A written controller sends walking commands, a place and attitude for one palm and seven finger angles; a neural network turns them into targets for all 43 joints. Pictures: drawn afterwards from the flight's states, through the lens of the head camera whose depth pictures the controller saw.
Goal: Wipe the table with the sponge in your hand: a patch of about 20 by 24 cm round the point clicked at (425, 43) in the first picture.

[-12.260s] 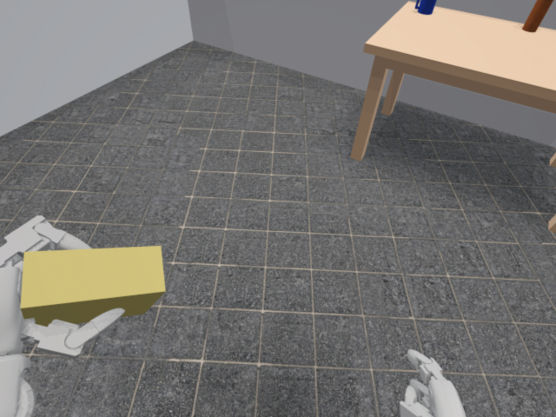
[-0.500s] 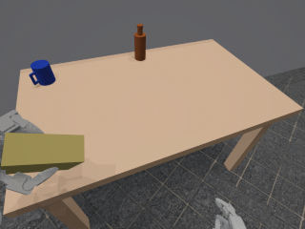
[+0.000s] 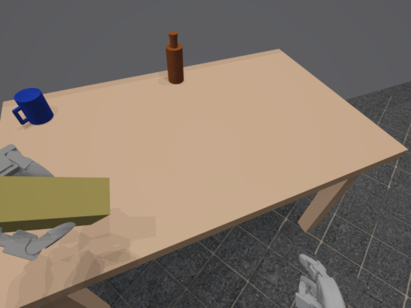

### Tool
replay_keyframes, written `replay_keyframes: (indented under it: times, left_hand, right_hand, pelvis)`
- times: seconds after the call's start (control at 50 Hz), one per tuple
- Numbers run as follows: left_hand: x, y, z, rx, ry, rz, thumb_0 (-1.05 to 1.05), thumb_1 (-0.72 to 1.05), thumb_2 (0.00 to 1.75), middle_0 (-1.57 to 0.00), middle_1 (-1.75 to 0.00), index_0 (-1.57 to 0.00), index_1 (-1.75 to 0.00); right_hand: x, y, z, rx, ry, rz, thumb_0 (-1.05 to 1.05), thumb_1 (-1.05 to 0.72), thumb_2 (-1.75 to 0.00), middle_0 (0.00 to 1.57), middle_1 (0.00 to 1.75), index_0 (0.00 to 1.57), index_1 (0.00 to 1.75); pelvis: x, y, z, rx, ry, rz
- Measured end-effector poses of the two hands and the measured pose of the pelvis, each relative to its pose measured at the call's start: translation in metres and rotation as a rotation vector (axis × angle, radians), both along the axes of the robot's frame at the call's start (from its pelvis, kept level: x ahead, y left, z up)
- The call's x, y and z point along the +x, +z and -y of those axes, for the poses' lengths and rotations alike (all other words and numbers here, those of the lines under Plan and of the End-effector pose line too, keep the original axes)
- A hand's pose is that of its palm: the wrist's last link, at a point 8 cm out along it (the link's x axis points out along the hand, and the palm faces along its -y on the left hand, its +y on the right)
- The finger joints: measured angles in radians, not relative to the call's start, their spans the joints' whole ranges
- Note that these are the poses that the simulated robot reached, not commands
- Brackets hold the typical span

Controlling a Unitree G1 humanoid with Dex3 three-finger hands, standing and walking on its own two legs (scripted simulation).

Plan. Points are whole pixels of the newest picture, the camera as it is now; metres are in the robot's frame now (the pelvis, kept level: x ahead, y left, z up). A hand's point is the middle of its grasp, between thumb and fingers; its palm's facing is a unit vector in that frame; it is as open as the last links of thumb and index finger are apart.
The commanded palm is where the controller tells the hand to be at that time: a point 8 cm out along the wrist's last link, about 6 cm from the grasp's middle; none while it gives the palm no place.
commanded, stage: come to a stop and stand still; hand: left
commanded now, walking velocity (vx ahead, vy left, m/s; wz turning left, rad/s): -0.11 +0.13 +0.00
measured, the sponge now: (69, 204) +0.23 +0.21 +0.16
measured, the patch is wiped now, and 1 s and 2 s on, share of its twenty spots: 0.00 0.00 0.00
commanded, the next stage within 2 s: look again from close up in 1.68 s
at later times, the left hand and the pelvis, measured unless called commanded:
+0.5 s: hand (12, 202) +0.22 +0.28 +0.17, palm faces +0.30 -0.87 -0.39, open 9.5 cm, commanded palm +0.17 +0.33 +0.18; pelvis +0.00 +0.05 +0.01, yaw -2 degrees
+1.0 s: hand out of the picture +0.24 +0.32 +0.16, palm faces +0.34 -0.86 -0.39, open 9.5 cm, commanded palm +0.18 +0.35 +0.18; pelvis +0.01 +0.07 +0.01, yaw +0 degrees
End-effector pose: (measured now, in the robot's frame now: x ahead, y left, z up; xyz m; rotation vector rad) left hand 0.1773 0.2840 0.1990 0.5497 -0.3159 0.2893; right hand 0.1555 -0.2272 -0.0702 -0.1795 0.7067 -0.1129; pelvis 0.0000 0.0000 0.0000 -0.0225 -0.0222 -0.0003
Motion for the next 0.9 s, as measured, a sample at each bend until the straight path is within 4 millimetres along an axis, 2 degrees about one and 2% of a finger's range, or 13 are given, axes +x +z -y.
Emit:
replay_keyframes:
  times: [0.12, 0.2, 0.26, 0.28, 0.34, 0.38, 0.42, 0.52, 0.56, 0.62, 0.72, 0.82, 0.9]
  left_hand:
    - [-0.004, -0.026, -0.005, -0.112, 0.086, -0.077, -0.01, -0.44, 1.00, -0.81, -1.35, -0.81, -1.35]
    - [0.000, -0.030, -0.002, -0.170, 0.074, -0.064, -0.01, -0.44, 1.00, -0.81, -1.35, -0.81, -1.35]
    - [0.007, -0.024, -0.003, -0.166, 0.050, -0.037, -0.01, -0.44, 1.00, -0.81, -1.35, -0.81, -1.35]
    - [0.012, -0.015, -0.007, -0.096, 0.035, -0.019, -0.01, -0.44, 1.00, -0.81, -1.35, -0.81, -1.35]
    - [0.027, 0.012, -0.040, 0.027, 0.042, 0.108, -0.01, -0.44, 1.00, -0.81, -1.35, -0.81, -1.35]
    - [0.029, 0.014, -0.056, 0.003, 0.067, 0.131, -0.01, -0.44, 1.00, -0.81, -1.35, -0.81, -1.35]
    - [0.026, 0.007, -0.058, -0.035, 0.055, 0.104, -0.01, -0.44, 1.00, -0.81, -1.35, -0.81, -1.35]
    - [0.006, -0.026, -0.043, -0.100, -0.062, -0.047, -0.01, -0.44, 1.00, -0.81, -1.35, -0.81, -1.35]
    - [0.000, -0.036, -0.048, -0.103, -0.071, -0.083, -0.01, -0.44, 1.00, -0.81, -1.35, -0.81, -1.35]
    - [-0.004, -0.041, -0.069, -0.084, -0.026, -0.069, -0.01, -0.44, 1.00, -0.81, -1.35, -0.81, -1.35]
    - [-0.001, -0.023, -0.095, -0.085, 0.067, 0.073, -0.01, -0.44, 1.00, -0.81, -1.35, -0.81, -1.35]
    - [0.006, -0.005, -0.084, -0.102, 0.016, 0.163, -0.01, -0.44, 1.00, -0.80, -1.35, -0.81, -1.35]
    - [0.016, -0.011, -0.075, -0.101, -0.029, 0.105, -0.01, -0.44, 1.00, -0.80, -1.36, -0.81, -1.35]
  right_hand:
    - [0.011, 0.004, 0.007, -0.050, 0.000, 0.025, 0.01, -0.91, -0.89, 0.20, 0.30, 0.20, 0.30]
    - [0.016, 0.010, 0.002, -0.067, 0.009, 0.023, 0.01, -0.91, -0.89, 0.20, 0.30, 0.20, 0.30]
    - [0.020, 0.015, -0.006, -0.070, 0.020, 0.035, 0.01, -0.91, -0.89, 0.20, 0.30, 0.20, 0.30]
    - [0.020, 0.016, -0.009, -0.077, 0.034, 0.039, 0.01, -0.91, -0.89, 0.20, 0.30, 0.20, 0.30]
    - [0.017, 0.016, -0.022, -0.079, 0.078, 0.026, 0.01, -0.91, -0.89, 0.20, 0.30, 0.20, 0.30]
    - [0.013, 0.017, -0.028, -0.056, 0.069, 0.036, 0.01, -0.91, -0.89, 0.20, 0.30, 0.20, 0.30]
    - [0.007, 0.017, -0.035, -0.039, 0.054, 0.049, 0.01, -0.90, -0.89, 0.20, 0.30, 0.20, 0.30]
    - [-0.008, 0.010, -0.053, -0.024, 0.020, 0.028, 0.01, -0.90, -0.89, 0.20, 0.30, 0.20, 0.30]
    - [-0.012, 0.009, -0.062, -0.030, 0.022, 0.003, 0.01, -0.90, -0.89, 0.20, 0.30, 0.20, 0.30]
    - [-0.015, 0.008, -0.075, -0.045, 0.049, -0.027, 0.01, -0.90, -0.89, 0.20, 0.30, 0.20, 0.30]
    - [-0.003, 0.009, -0.093, -0.052, 0.124, -0.019, 0.01, -0.90, -0.89, 0.20, 0.30, 0.21, 0.30]
    - [0.019, 0.017, -0.103, -0.031, 0.153, 0.038, 0.01, -0.90, -0.89, 0.20, 0.30, 0.21, 0.30]
    - [0.033, 0.021, -0.104, -0.017, 0.140, 0.069, 0.01, -0.90, -0.89, 0.20, 0.30, 0.21, 0.30]
  pelvis:
    - [0.006, 0.001, -0.003, 0.004, -0.018, 0.014]
    - [0.005, 0.004, -0.006, 0.011, -0.018, 0.018]
    - [0.004, 0.006, -0.010, 0.008, -0.016, 0.012]
    - [0.002, 0.006, -0.011, 0.003, -0.014, 0.009]
    - [-0.005, 0.006, -0.014, -0.003, -0.018, -0.006]
    - [-0.007, 0.006, -0.022, -0.001, -0.030, -0.005]
    - [-0.007, 0.006, -0.033, 0.001, -0.039, -0.004]
    - [-0.003, 0.006, -0.057, 0.008, -0.040, -0.002]
    - [-0.002, 0.005, -0.061, 0.009, -0.033, 0.000]
    - [-0.003, 0.005, -0.063, 0.009, -0.010, 0.002]
    - [-0.001, 0.004, -0.068, 0.004, 0.013, 0.006]
    - [0.006, 0.006, -0.074, -0.001, 0.005, -0.001]
    - [0.011, 0.007, -0.075, 0.002, -0.004, -0.011]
